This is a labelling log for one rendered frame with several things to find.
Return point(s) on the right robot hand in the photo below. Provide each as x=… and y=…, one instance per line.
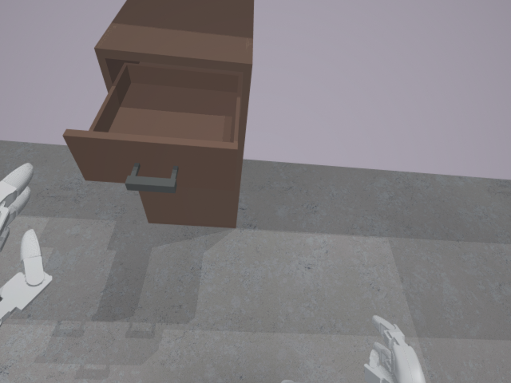
x=401, y=365

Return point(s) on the cabinet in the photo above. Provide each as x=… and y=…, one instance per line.
x=210, y=35

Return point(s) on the drawer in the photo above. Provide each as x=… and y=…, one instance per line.
x=162, y=117

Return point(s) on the left robot hand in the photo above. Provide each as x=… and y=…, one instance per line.
x=22, y=289

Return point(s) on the handle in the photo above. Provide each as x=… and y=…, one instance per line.
x=153, y=184

